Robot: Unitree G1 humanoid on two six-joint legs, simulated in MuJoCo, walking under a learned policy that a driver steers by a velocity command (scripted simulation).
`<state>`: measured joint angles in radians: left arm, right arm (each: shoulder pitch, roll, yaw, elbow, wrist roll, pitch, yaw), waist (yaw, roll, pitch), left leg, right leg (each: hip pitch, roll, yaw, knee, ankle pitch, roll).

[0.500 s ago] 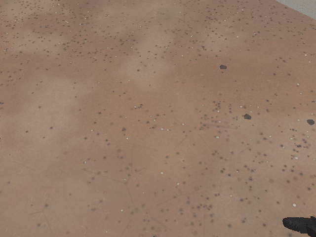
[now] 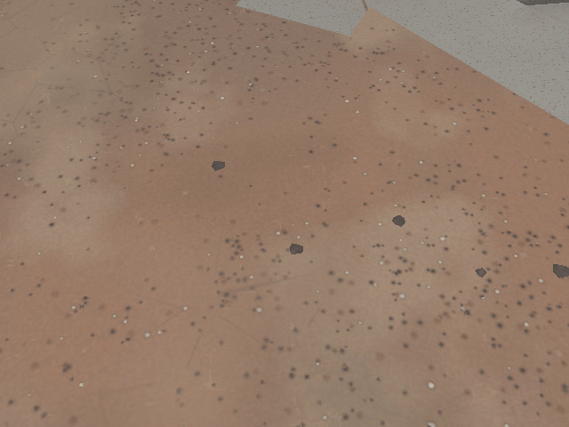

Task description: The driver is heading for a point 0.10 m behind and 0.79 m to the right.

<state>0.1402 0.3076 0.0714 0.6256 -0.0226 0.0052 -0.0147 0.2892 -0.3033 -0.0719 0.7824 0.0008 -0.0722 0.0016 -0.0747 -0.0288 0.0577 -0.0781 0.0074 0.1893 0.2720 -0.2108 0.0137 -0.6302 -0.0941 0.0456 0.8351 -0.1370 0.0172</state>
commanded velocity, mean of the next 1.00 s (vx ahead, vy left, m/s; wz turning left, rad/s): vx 0.49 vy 0.00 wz -0.60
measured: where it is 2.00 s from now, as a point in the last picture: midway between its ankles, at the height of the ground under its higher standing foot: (421, 301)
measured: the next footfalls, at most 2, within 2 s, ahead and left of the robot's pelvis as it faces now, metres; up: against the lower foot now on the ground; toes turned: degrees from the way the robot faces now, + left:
right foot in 0.18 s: +0.21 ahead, -0.16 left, +0.00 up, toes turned -9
left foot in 0.64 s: +0.55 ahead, -0.03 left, +0.00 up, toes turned -25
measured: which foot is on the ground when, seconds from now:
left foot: down 0.00-0.18, up 0.20-0.62, down 0.64-1.00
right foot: up 0.00-0.16, down 0.18-0.66, up 0.68-1.00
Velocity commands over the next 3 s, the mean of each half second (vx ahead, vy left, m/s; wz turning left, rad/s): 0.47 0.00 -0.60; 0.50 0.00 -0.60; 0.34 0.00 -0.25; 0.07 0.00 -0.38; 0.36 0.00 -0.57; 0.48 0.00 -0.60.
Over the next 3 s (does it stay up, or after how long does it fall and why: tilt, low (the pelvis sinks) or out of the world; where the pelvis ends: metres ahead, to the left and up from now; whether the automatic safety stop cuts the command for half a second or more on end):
stays up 0.83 -0.79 -0.03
